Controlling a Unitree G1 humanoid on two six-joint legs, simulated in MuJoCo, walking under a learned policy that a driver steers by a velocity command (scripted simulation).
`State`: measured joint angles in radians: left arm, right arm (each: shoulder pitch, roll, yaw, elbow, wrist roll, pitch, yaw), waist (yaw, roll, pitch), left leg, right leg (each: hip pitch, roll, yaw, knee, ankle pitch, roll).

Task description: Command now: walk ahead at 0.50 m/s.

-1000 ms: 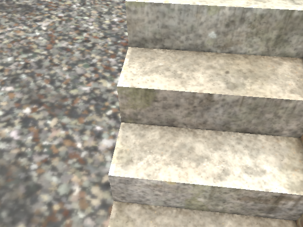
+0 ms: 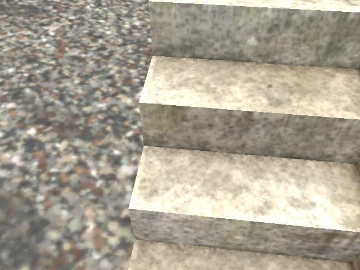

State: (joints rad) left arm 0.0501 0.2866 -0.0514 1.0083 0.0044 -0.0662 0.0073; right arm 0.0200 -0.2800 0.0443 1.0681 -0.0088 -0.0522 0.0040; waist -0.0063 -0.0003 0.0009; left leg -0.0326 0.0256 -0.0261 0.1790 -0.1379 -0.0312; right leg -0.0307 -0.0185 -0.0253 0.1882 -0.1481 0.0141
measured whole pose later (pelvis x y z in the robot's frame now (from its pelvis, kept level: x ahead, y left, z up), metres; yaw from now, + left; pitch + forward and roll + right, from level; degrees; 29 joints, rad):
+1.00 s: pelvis +0.00 +0.00 +0.00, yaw +0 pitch -1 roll +0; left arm 0.05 0.29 -0.05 1.01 0.00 -0.07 0.01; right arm 0.02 -0.28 0.04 1.07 -0.01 -0.05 0.00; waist -0.01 0.00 0.00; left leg -0.03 0.03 -0.02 0.18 -0.14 -0.03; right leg -0.03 -0.02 -0.02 0.19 -0.15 0.02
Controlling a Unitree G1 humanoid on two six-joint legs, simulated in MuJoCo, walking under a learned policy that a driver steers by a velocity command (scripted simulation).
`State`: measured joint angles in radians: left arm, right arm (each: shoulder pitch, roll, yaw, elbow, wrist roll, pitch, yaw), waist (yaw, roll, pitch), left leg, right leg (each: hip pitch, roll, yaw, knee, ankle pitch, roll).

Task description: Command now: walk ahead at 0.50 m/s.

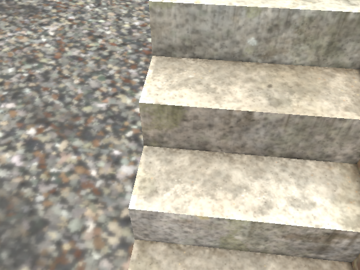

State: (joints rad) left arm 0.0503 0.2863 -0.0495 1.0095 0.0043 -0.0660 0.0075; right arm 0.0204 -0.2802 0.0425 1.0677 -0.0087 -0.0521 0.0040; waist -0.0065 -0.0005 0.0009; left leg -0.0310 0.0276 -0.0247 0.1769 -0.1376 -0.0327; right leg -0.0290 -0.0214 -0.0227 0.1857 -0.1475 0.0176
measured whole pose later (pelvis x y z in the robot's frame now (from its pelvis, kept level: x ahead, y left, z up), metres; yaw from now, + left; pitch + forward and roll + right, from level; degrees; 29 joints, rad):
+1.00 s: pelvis -0.01 +0.00 +0.00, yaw +0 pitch -1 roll +0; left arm 0.12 0.30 -0.02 1.05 0.00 -0.05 0.01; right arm 0.09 -0.29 0.01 1.12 -0.01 -0.03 0.00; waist -0.01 0.00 0.03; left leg -0.07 0.03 -0.03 0.25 -0.17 -0.04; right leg -0.07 -0.03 -0.02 0.27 -0.18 0.02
